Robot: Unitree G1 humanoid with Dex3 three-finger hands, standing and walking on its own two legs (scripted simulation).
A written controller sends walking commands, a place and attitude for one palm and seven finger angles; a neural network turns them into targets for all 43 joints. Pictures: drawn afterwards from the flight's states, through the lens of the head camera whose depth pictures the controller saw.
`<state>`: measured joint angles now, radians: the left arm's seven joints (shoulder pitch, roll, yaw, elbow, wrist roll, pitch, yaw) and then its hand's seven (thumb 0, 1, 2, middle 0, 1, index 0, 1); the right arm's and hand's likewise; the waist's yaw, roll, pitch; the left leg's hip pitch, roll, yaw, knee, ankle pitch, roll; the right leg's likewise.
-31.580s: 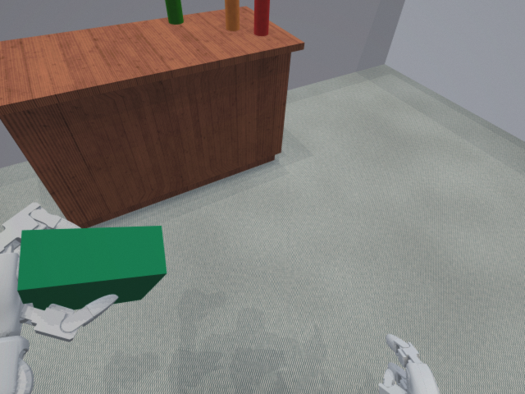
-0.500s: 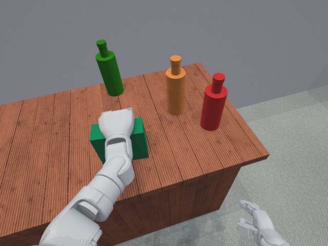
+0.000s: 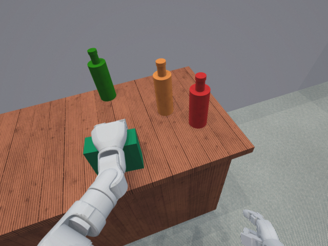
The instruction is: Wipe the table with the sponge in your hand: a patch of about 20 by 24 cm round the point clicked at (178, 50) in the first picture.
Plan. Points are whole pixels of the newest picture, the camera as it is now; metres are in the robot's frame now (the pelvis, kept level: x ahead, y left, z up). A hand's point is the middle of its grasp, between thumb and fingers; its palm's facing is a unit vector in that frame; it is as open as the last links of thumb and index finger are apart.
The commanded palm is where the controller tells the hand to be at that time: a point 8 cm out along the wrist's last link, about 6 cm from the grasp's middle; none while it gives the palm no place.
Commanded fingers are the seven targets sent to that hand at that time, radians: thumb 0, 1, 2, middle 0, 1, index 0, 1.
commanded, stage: wipe back along the third lane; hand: left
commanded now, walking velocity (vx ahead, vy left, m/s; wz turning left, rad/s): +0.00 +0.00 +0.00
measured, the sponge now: (118, 157) +0.35 +0.19 -0.01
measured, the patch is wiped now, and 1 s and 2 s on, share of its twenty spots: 1.00 1.00 1.00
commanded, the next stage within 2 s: slide back across to the middle lane in 0.16 s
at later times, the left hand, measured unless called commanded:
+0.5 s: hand (114, 155) +0.33 +0.18 +0.04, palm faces +0.03 -0.09 -1.00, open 9.9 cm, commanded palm +0.28 +0.19 +0.09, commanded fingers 0.00 0.10 1.30 -1.20 -1.60 -1.20 -1.60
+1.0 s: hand (97, 164) +0.30 +0.21 +0.04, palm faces +0.02 -0.09 -1.00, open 9.9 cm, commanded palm +0.26 +0.23 +0.09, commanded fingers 0.00 0.10 1.30 -1.20 -1.60 -1.20 -1.60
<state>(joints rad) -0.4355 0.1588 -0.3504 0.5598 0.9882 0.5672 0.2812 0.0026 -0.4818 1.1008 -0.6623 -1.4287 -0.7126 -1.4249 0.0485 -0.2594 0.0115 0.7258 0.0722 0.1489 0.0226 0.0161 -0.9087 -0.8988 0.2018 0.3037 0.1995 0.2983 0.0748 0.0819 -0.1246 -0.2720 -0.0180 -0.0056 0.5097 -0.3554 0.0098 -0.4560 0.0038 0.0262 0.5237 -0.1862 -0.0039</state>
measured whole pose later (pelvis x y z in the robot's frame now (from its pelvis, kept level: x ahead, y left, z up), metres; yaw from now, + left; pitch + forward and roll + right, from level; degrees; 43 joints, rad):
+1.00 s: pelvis +0.00 +0.00 +0.00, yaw -1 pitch +3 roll +1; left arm -0.14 0.24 -0.26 0.24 1.02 0.48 0.20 -0.02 -0.50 1.09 -0.70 -1.39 -0.76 -1.37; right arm 0.01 -0.25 0.03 0.69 0.06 0.09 0.01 0.02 -0.91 -0.90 0.20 0.30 0.20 0.30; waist 0.10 0.08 -0.08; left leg -0.17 -0.02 0.02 0.47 -0.34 0.02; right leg -0.37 0.01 0.05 0.50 -0.17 0.00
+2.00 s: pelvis -0.04 -0.02 -0.01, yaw +0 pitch +12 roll +2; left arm -0.66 0.47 0.00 0.96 1.00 0.14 0.25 0.02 -0.54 1.12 -0.74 -1.33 -0.79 -1.34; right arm 0.21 -0.31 -0.02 0.76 0.06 0.04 -0.05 0.01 -0.91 -0.90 0.20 0.30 0.20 0.30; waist -0.01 0.06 -0.10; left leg -0.47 -0.01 0.00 0.57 -0.31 -0.01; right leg -0.64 0.02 0.03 0.53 -0.11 -0.02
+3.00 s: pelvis +0.00 +0.01 -0.01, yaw -1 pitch +17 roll -1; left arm -0.81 0.57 0.08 1.10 1.04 0.10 0.25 0.00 -0.54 1.12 -0.74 -1.34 -0.79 -1.36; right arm 0.25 -0.30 -0.01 0.77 0.05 0.09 -0.01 0.01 -0.91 -0.90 0.20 0.30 0.20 0.30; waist -0.05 0.05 -0.11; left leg -0.52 -0.02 0.01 0.58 -0.36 0.03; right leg -0.66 0.01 0.04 0.50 -0.14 0.01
